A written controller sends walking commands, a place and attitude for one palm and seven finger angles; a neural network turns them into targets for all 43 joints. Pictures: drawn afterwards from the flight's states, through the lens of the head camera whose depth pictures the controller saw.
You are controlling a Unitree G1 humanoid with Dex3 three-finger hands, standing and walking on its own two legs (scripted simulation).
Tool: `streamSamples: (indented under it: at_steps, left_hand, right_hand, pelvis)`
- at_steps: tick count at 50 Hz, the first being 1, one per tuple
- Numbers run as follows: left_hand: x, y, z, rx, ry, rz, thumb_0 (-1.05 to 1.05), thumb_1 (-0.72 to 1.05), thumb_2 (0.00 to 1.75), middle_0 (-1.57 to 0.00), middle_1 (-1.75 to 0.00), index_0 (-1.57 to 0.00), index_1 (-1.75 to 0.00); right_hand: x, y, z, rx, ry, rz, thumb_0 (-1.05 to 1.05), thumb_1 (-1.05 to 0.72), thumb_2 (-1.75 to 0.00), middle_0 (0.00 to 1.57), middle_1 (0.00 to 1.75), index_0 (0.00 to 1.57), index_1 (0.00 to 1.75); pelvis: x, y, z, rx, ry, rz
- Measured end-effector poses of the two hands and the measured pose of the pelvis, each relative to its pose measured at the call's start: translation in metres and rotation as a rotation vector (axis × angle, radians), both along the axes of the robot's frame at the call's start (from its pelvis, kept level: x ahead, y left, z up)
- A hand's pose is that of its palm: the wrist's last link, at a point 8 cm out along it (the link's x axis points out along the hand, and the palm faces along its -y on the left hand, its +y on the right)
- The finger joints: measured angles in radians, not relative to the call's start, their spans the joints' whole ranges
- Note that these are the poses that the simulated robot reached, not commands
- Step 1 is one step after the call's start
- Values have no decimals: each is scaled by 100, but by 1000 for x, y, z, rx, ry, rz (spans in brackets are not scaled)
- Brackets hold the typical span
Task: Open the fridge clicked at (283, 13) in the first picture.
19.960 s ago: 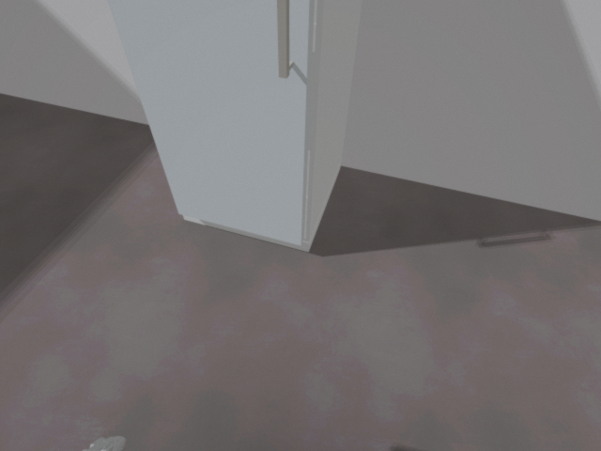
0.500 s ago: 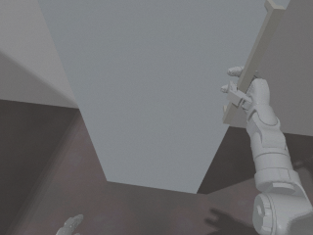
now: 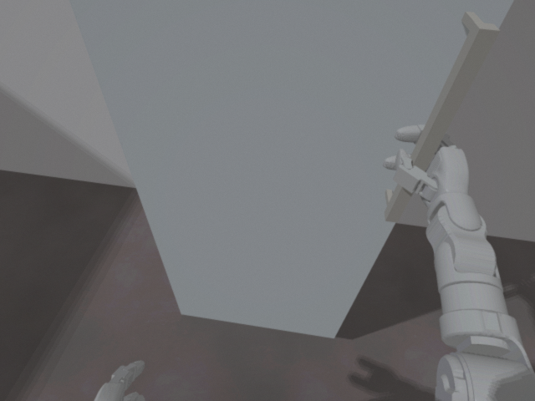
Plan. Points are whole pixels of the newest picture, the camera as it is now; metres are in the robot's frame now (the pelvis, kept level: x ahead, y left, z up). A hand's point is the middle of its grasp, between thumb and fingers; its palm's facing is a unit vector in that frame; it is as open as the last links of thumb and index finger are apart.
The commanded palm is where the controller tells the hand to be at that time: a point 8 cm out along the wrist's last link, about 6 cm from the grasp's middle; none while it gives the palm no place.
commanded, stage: grip the handle and tug to test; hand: right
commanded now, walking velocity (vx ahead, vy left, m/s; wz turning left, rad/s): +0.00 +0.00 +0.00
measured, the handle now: (423, 136) +0.45 -0.18 +0.21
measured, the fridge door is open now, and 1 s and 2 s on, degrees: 0 9 32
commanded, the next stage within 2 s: pull the door a little, standing still in 0.14 s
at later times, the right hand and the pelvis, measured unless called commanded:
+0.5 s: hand (402, 174) +0.41 -0.15 +0.17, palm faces +0.08 +1.00 +0.00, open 5.3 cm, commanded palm +0.35 -0.20 +0.17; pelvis +0.02 +0.00 +0.00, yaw +0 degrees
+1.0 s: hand (407, 221) +0.32 -0.14 +0.17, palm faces +0.02 +0.98 -0.21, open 6.6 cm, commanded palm +0.29 -0.19 +0.17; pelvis +0.08 +0.00 +0.01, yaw +6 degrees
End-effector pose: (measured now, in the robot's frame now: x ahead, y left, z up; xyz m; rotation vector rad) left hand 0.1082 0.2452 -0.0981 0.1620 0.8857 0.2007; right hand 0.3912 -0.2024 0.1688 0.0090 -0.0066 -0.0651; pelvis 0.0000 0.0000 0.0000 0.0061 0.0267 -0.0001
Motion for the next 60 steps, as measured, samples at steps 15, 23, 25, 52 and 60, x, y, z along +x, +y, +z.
streamSamples:
  at_steps: [15,23,25,52,60]
  left_hand:
    - [53,-7,12,-6,-72,-45,2,90,90,-20,-30,-20,-30]
    - [68,-11,15,-13,-89,-65,1,90,90,-20,-30,-20,-30]
    - [69,-12,16,-19,-95,-63,1,90,90,-20,-30,-20,-30]
    - [131,-9,33,-1,-143,-62,2,90,90,-20,-30,-20,-30]
    - [132,-8,6,-80,-152,-104,1,90,90,-20,-30,-20,-30]
  right_hand:
    - [-7,1,1,2,15,-6,2,-79,-80,38,140,41,140]
    - [-9,2,2,-1,22,-11,2,-79,-81,37,140,40,140]
    - [-11,1,2,-3,18,-12,2,-79,-80,37,140,38,140]
    - [-97,10,6,-254,-107,47,-2,-61,-77,35,135,29,136]
    - [-112,19,6,-361,-124,-87,-8,-57,-79,43,139,27,139]
  pelvis:
    - [18,1,1,-4,-3,-2]
    - [23,1,1,-5,-5,-4]
    - [24,1,1,-6,-5,0]
    - [80,-3,9,-17,34,100]
    - [72,19,-1,-47,11,19]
